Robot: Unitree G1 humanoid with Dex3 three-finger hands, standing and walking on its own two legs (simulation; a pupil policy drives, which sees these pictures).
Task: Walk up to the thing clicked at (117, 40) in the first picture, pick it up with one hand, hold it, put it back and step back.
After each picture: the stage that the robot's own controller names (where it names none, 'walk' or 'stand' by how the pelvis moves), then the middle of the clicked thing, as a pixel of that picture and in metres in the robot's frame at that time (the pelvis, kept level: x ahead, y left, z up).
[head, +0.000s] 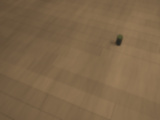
stand; (119, 40) +1.35 -0.42 -0.72
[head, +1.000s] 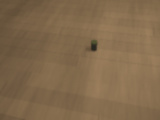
walk; (94, 45) +1.26 -0.04 -0.70
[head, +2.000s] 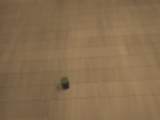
walk; (65, 83) +0.76 +0.22 -0.72
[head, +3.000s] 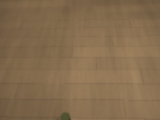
walk; (66, 119) +0.42 +0.18 -0.71
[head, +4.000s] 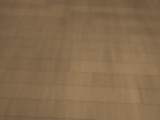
stand; out of the picture +0.31 +0.15 -0.71
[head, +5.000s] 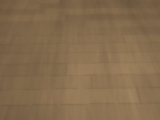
stand; out of the picture +0.29 +0.16 -0.72
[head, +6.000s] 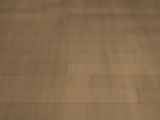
stand; out of the picture +0.29 +0.17 -0.73
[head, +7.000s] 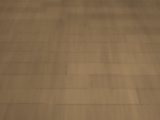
stand; out of the picture +0.28 +0.17 -0.73
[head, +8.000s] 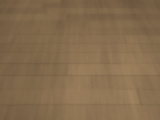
go down; out of the picture +0.28 +0.17 -0.73
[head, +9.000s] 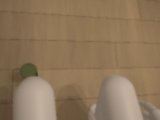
go down; (29, 73) +0.37 +0.19 -0.32
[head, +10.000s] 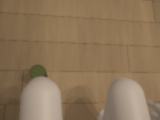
approach; (39, 74) +0.36 +0.19 -0.30
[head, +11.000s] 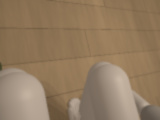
close in; out of the picture +0.36 +0.22 -0.22
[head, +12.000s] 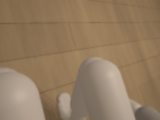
close; out of the picture +0.37 +0.23 -0.22
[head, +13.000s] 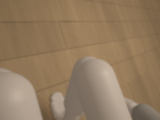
close; out of the picture +0.37 +0.24 -0.22
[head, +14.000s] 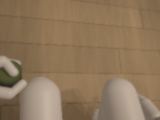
lift; (9, 80) +0.30 +0.25 -0.08
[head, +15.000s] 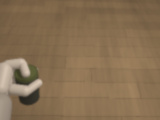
hold; (28, 85) +0.32 +0.18 +0.05
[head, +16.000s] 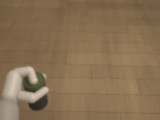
hold; (36, 91) +0.31 +0.17 +0.00
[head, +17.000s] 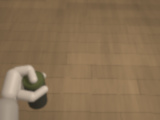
hold; (35, 90) +0.31 +0.17 +0.01
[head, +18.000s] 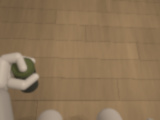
crouch; (26, 76) +0.36 +0.19 -0.06
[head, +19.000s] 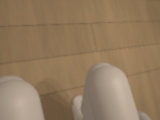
lower; out of the picture +0.39 +0.23 -0.19
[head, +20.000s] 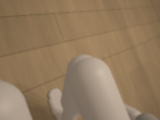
lower; out of the picture +0.41 +0.26 -0.22
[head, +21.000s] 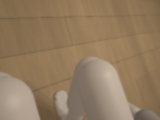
lower; out of the picture +0.39 +0.26 -0.22
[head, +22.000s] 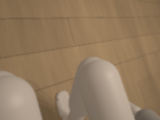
lower; out of the picture +0.38 +0.25 -0.22
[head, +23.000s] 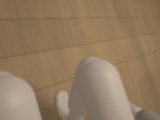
lower; out of the picture +0.38 +0.25 -0.22
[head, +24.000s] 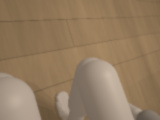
open; out of the picture +0.38 +0.22 -0.23
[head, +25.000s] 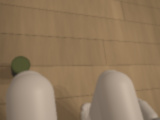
stand; (20, 68) +0.38 +0.19 -0.26
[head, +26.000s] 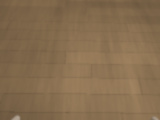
stand; out of the picture +0.31 +0.14 -0.64
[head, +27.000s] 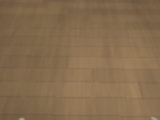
stand; out of the picture +0.34 +0.15 -0.66
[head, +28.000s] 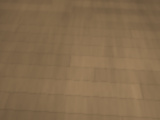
stand; out of the picture +0.33 +0.15 -0.68
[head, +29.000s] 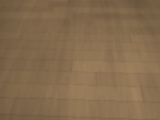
stand; out of the picture +0.34 +0.15 -0.72
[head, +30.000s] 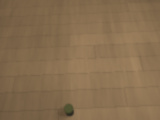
walk; (69, 110) +0.40 +0.13 -0.70
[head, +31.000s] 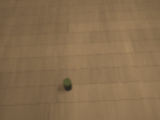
walk; (67, 84) +0.63 +0.15 -0.70
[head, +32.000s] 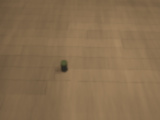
stand; (64, 66) +0.97 +0.16 -0.70
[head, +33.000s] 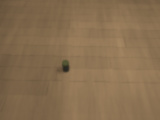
stand; (65, 66) +0.94 +0.15 -0.71
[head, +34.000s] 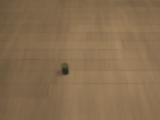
stand; (65, 69) +0.97 +0.17 -0.72
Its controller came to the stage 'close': yes
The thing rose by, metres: 0.71
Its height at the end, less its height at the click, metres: +0.00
